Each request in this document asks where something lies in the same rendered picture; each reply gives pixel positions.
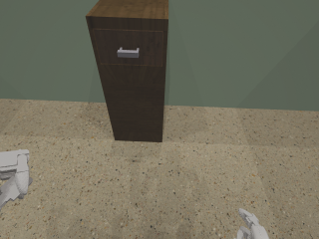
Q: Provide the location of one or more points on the handle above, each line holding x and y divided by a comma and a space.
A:
128, 53

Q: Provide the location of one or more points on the right robot hand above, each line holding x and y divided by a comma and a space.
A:
256, 231

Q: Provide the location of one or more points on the cabinet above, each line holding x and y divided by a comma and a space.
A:
134, 94

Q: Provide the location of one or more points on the drawer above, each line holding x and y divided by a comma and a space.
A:
149, 42

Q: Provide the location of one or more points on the left robot hand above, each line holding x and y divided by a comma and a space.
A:
14, 169

